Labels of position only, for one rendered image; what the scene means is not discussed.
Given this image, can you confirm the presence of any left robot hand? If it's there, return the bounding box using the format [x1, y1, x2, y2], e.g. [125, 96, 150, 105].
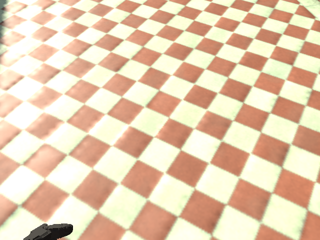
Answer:
[23, 223, 73, 240]

